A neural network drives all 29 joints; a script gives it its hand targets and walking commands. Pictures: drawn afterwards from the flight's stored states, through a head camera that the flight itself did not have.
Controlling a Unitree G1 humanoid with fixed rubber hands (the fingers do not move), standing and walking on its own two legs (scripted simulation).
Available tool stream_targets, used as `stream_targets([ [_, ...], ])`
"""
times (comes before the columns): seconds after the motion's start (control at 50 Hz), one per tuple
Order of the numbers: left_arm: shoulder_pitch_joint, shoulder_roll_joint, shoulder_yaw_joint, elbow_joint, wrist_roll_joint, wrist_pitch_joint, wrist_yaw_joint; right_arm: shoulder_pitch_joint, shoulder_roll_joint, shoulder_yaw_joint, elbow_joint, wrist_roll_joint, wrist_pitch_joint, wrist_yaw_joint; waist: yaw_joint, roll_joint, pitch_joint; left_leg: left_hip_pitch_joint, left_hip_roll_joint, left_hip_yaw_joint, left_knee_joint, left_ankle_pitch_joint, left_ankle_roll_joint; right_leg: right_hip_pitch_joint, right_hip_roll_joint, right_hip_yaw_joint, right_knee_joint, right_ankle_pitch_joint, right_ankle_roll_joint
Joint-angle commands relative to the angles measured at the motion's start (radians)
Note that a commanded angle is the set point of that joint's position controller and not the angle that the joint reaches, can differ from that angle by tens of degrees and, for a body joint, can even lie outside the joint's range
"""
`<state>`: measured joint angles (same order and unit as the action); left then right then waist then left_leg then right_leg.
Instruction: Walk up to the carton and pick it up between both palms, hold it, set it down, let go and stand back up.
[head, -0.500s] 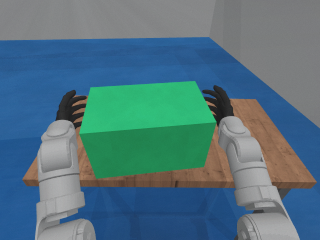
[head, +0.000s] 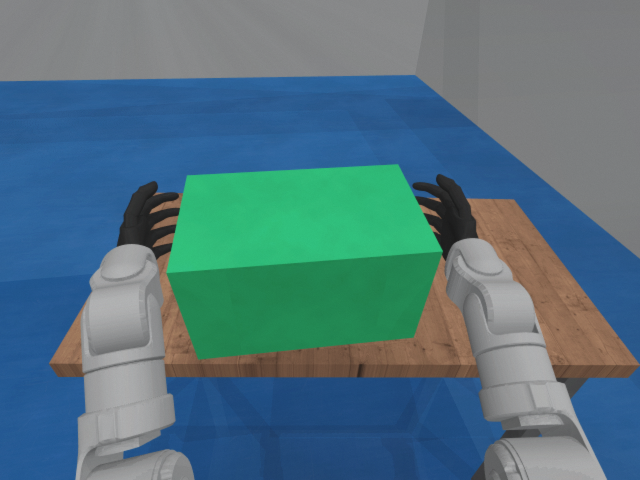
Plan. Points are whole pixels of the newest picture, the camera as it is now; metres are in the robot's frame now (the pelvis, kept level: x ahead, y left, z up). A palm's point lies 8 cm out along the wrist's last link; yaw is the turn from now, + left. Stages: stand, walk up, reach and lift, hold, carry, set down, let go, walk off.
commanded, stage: hold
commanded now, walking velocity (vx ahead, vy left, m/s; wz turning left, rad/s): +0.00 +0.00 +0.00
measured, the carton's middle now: (302, 257) +0.38 +0.00 +0.14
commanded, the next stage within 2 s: set down in 0.56 s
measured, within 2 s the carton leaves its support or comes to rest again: neither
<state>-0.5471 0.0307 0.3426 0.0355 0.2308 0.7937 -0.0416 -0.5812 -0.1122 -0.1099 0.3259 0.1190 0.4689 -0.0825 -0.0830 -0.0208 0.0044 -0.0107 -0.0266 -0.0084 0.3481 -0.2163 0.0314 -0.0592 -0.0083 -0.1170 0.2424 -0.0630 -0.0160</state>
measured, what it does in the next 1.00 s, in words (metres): stands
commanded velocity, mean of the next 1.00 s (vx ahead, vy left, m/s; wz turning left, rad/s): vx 0.00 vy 0.00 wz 0.00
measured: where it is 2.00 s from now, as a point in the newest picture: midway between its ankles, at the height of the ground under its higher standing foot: outside the picture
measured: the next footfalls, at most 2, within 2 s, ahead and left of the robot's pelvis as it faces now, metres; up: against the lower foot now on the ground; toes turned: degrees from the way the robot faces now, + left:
none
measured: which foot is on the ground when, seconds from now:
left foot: down 0.00-1.00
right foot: down 0.00-1.00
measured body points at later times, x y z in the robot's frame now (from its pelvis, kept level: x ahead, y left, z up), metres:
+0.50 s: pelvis +0.00 -0.01 +0.00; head -0.05 +0.01 +0.45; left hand +0.36 +0.19 +0.19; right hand +0.36 -0.19 +0.19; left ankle -0.01 +0.09 -0.75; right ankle +0.05 -0.11 -0.75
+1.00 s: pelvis +0.01 -0.01 +0.00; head -0.03 +0.00 +0.45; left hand +0.37 +0.19 +0.15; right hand +0.37 -0.19 +0.16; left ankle -0.01 +0.09 -0.75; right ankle +0.05 -0.11 -0.75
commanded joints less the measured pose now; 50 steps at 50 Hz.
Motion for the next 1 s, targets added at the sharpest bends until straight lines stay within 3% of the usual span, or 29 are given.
stream_targets([
  [0.0,-0.717,-0.364,-0.429,-0.208,-0.207,-0.08,-0.176,-0.739,0.408,0.345,-0.292,0.129,-0.077,0.178,0.004,0.06,-0.409,-0.174,0.006,0.0,-0.072,0.332,-0.093,0.372,0.035,0.062,0.054,0.119,-0.008],
  [0.28,-0.738,-0.355,-0.412,-0.176,-0.209,-0.084,-0.184,-0.758,0.437,0.335,-0.274,0.114,-0.074,0.171,-0.001,0.044,-0.42,-0.233,-0.004,0.009,-0.091,0.24,-0.071,0.419,0.021,0.073,0.063,0.135,0.001],
  [0.62,-0.734,-0.354,-0.405,-0.169,-0.207,-0.113,-0.197,-0.756,0.45,0.336,-0.302,0.099,-0.091,0.159,-0.004,0.052,-0.428,-0.233,-0.014,0.005,-0.09,0.239,-0.075,0.434,0.021,0.06,0.068,0.138,0.006],
  [0.7,-0.679,-0.363,-0.389,-0.14,-0.187,-0.153,-0.199,-0.733,0.439,0.309,-0.29,0.063,-0.147,0.171,0.006,0.059,-0.388,-0.215,-0.01,0.005,-0.102,0.182,-0.079,0.398,0.023,0.043,0.053,0.074,0.002],
  [0.82,-0.589,-0.371,-0.364,-0.058,-0.127,-0.243,-0.212,-0.641,0.441,0.26,-0.163,-0.055,-0.291,0.193,0.014,0.045,-0.271,-0.201,0.009,0.013,-0.133,0.089,-0.075,0.347,0.011,0.019,0.02,-0.027,-0.002],
  [0.9,-0.6,-0.381,-0.405,-0.062,-0.129,-0.312,-0.201,-0.603,0.458,0.27,-0.112,-0.099,-0.379,0.189,0.006,0.033,-0.288,-0.175,-0.002,0.031,-0.129,0.135,-0.079,0.362,0.005,0.007,0.025,0.019,0.012],
  [0.98,-0.625,-0.407,-0.486,-0.099,-0.153,-0.389,-0.167,-0.606,0.482,0.315,-0.136,-0.104,-0.453,0.175,-0.008,0.024,-0.397,-0.133,-0.02,0.036,-0.102,0.243,-0.088,0.415,0.007,0.003,0.055,0.16,0.034],
])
